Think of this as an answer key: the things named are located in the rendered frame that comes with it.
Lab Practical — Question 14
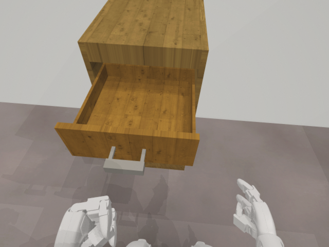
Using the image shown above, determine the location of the drawer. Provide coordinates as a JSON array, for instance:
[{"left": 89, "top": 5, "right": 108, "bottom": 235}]
[{"left": 54, "top": 63, "right": 199, "bottom": 166}]

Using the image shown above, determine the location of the cabinet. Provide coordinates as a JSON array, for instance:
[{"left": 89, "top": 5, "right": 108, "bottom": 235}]
[{"left": 78, "top": 0, "right": 209, "bottom": 170}]

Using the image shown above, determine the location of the robot right hand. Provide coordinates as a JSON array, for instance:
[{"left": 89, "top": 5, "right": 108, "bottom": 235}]
[{"left": 233, "top": 179, "right": 277, "bottom": 240}]

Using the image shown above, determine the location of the handle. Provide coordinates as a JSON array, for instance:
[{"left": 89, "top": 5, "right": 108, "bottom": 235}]
[{"left": 103, "top": 146, "right": 146, "bottom": 176}]

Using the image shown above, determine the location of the robot left hand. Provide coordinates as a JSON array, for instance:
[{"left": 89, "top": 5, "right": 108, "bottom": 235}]
[{"left": 54, "top": 196, "right": 117, "bottom": 247}]

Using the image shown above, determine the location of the right robot forearm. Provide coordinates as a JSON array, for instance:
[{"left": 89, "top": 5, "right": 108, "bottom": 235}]
[{"left": 255, "top": 234, "right": 284, "bottom": 247}]

